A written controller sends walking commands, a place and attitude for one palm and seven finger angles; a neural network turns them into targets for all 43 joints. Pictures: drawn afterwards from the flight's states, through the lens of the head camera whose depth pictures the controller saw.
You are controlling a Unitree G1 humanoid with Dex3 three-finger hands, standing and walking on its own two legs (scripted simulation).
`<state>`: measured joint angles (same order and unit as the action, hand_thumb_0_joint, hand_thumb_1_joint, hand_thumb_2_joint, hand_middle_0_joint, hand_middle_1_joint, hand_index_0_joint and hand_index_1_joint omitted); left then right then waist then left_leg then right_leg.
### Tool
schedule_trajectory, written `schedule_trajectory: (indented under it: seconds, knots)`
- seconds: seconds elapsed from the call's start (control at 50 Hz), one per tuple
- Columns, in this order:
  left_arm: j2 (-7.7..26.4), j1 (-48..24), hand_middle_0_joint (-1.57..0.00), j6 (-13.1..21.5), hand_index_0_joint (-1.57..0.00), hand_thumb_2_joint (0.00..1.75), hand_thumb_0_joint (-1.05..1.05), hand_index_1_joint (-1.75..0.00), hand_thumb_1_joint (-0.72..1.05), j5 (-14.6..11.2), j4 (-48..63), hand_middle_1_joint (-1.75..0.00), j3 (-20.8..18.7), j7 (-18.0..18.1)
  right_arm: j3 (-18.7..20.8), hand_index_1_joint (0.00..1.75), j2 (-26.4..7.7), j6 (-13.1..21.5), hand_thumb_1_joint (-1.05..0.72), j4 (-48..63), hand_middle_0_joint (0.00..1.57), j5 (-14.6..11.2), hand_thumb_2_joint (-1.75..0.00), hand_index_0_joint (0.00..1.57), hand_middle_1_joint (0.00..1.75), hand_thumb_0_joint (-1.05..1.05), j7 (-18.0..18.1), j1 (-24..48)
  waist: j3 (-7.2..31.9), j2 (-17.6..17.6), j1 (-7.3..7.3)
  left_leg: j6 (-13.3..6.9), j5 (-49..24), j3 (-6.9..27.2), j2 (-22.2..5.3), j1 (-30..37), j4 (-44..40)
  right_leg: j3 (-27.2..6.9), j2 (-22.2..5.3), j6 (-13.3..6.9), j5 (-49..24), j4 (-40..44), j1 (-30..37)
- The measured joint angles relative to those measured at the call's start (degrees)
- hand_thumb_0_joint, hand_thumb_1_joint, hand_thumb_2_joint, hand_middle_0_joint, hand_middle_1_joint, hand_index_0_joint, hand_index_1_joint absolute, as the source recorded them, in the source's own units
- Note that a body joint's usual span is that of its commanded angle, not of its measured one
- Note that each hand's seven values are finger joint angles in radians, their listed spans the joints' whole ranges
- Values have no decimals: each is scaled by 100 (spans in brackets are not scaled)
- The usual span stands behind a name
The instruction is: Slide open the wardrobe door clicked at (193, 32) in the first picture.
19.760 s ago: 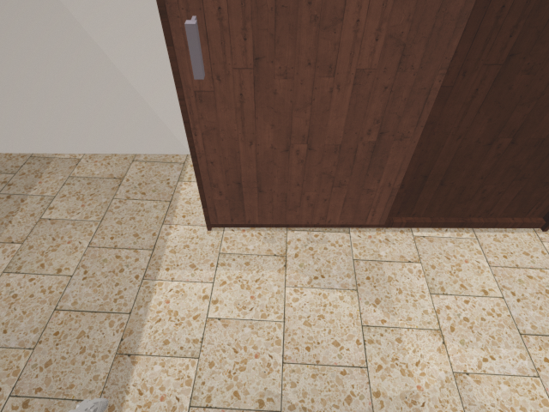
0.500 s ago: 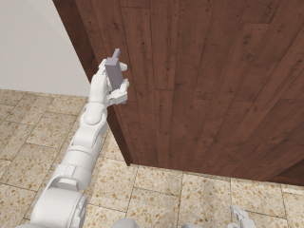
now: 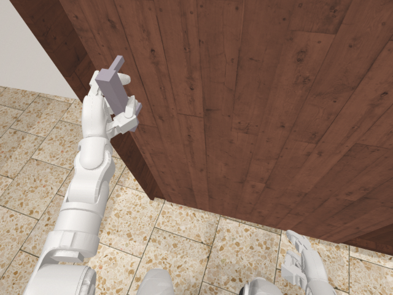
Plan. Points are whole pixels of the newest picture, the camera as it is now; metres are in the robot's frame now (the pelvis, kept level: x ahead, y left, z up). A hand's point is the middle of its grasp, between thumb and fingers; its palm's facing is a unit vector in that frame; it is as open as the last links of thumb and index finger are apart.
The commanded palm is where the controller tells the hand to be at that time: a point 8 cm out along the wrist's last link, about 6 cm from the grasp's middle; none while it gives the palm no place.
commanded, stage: step sideways, sliding the door along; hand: left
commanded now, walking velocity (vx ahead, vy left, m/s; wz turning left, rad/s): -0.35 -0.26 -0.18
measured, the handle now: (125, 95) +0.44 +0.21 +0.11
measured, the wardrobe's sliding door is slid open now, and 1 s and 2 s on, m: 0.08 0.46 0.51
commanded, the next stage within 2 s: stop walking and hold the door there in 1.68 s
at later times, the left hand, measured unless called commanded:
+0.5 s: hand (221, 130) +0.37 +0.01 +0.11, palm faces +0.26 -0.96 -0.13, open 6.5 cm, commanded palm +0.33 -0.01 +0.12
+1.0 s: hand (348, 156) +0.34 -0.19 +0.12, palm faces +0.11 -0.98 -0.14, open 6.5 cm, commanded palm +0.31 -0.20 +0.12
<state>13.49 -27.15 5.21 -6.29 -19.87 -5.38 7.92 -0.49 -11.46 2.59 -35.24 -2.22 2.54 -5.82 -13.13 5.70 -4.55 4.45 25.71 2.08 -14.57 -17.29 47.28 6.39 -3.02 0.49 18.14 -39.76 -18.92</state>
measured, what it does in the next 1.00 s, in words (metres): steps to the right: left foot, then right foot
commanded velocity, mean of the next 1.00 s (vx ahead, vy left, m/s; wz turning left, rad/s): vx -0.27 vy -0.27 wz -0.15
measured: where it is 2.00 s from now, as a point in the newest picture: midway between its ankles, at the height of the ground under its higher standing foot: outside the picture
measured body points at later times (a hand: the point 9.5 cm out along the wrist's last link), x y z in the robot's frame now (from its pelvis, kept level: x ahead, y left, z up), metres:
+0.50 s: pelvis +0.03 -0.14 +0.02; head +0.15 -0.18 +0.45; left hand +0.36 +0.06 +0.12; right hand +0.27 -0.34 -0.10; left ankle -0.01 +0.00 -0.67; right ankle +0.08 -0.21 -0.71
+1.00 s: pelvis +0.00 -0.30 +0.01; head +0.08 -0.34 +0.45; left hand +0.33 -0.14 +0.12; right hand +0.21 -0.51 -0.10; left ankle -0.01 -0.10 -0.68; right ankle +0.04 -0.41 -0.72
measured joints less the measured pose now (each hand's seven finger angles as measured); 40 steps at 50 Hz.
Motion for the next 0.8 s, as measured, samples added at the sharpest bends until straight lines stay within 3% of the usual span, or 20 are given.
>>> schedule_trajectory:
  seconds: [0.04,0.06,0.08,0.1,0.18,0.24,0.3,0.32,0.36,0.4,0.44,0.48,0.54,0.56,0.58,0.62,0.66,0.7,0.8]
  knots:
    - [-120,206,-41,-26,-21,84,-3,-140,64,13,252,-137,-97,64,92,30,-151,79,-90,-104,21,12,-90,20,30,1,118,101,16,-73,94,-98,570,-165,504,-243,356,-3,-112,-63,16,42,-77]
    - [-179,308,-40,-46,-21,84,-3,-140,64,28,419,-136,-108,113,125,30,-226,141,-90,-131,20,16,-90,20,30,1,169,133,-1,-99,132,-132,459,-344,679,-218,60,-5,-135,-76,-80,60,-116]
    - [-230,410,-40,-50,-21,84,-2,-140,64,34,589,-136,-96,157,154,30,-301,186,-91,-121,20,22,-90,20,30,1,206,140,-15,-88,161,-181,-254,-554,752,-89,-522,12,-114,-100,-212,-30,-201]
    - [-275,510,-40,-64,-22,84,-2,-140,64,9,773,-136,-62,168,206,30,-370,212,-91,-62,20,49,-90,20,30,1,216,98,6,-2,156,-305,-1471,-656,657,52,-998,19,2,-46,-345,-267,-349]
    - [-368,670,-41,-15,-21,85,1,-140,66,68,1092,-137,50,94,363,30,-218,186,-91,74,20,93,-90,20,30,1,-35,-96,-127,-278,-110,10,-743,-825,392,521,-1297,-392,246,45,760,-1368,-708]
    - [-464,891,-42,-32,-21,85,1,-140,66,86,1260,-138,89,114,289,30,-157,264,-91,217,20,109,-90,20,30,1,-152,-260,-110,-214,-193,216,-765,-776,135,767,-1593,-312,259,49,546,-1111,-636]
    - [-388,1176,-44,-36,-21,85,0,-140,64,81,1448,-139,88,114,169,30,-49,361,-91,354,20,103,-90,20,30,1,-183,-342,-31,-157,-230,425,-731,-741,-103,903,-1611,-253,226,72,-41,-271,-288]
    - [-336,1265,-44,-30,-21,85,-1,-140,64,86,1513,-139,74,108,125,30,1,392,-91,389,20,86,-90,20,30,1,-191,-355,13,-179,-232,426,-660,-720,-149,875,-1478,-236,199,74,-374,82,-117]
    - [-361,1425,-44,21,-20,84,-2,-140,62,129,1623,-140,3,142,66,30,-11,419,-91,344,20,48,-90,20,30,1,-181,-186,-7,8,-127,106,-511,-534,-295,598,-886,-40,349,-163,-168,111,-25]
    - [-435,1623,-44,75,-20,83,-3,-140,62,156,1771,-140,-22,167,64,30,-49,408,-91,240,20,77,-90,20,30,1,-128,61,41,-37,-79,-41,444,-276,222,84,200,-71,304,-375,-72,62,-208]
    - [-561,1811,-43,132,-21,82,-3,-140,63,181,1965,-139,17,207,70,30,-98,469,-91,184,20,110,-90,20,30,1,-75,265,24,-137,-27,-98,969,-267,809,-296,917,-149,247,-457,-251,286,-265]
    - [-684,1946,-41,208,-23,80,-2,-140,65,243,2146,-138,132,263,77,30,-126,505,-91,189,20,110,-90,20,30,1,-71,396,-35,-241,19,-110,1025,-483,1187,-419,720,-201,235,-545,-519,583,-248]
    - [-810,2054,-40,337,-26,80,0,-140,68,275,2366,-138,408,244,82,30,-119,430,-91,307,20,140,-90,20,30,1,-98,429,-74,-406,75,-125,149,-851,1412,-259,-463,-254,311,-605,-847,804,-264]
    - [-826,2081,-40,374,-26,80,1,-140,69,268,2431,-138,528,218,77,30,-114,399,-91,359,20,149,-90,20,30,1,-111,388,-42,-443,87,-170,-438,-970,1373,-100,-962,-257,380,-595,-868,775,-291]
    - [-846,2111,-40,390,-27,80,2,-140,70,273,2494,-139,663,197,76,30,-131,382,-91,437,20,159,-90,20,30,1,-130,294,53,-401,99,-335,-1469,-1009,1219,86,-1436,-256,518,-507,-817,613,-380]
    - [-806,2012,-39,404,-26,79,2,-139,70,368,2479,-139,919,130,151,30,-69,375,-91,486,20,168,-90,20,30,1,-182,167,59,-517,36,-453,-1186,-1028,1112,263,-1519,-438,577,-233,163,-384,-636]
    - [-832,1952,-39,376,-26,79,2,-138,71,489,2422,-139,1081,98,131,30,-5,375,-91,480,20,213,-90,20,30,1,-253,94,8,-613,-46,-377,-770,-1038,1002,381,-1475,-606,552,-86,829,-1343,-839]
    - [-882,1973,-37,329,-26,78,2,-138,71,553,2373,-140,1166,84,65,30,28,409,-91,479,20,255,-90,20,30,1,-314,33,-1,-531,-74,-230,-763,-1004,780,494,-1566,-599,476,9,975,-1847,-946]
    - [-788,2144,-39,202,-27,76,3,-139,71,510,2334,-140,1136,-14,-79,30,176,385,-90,530,20,288,-90,20,30,1,-323,-93,76,-257,-167,121,-1011,-1085,130,810,-1948,-462,180,144,564,-1279,-753]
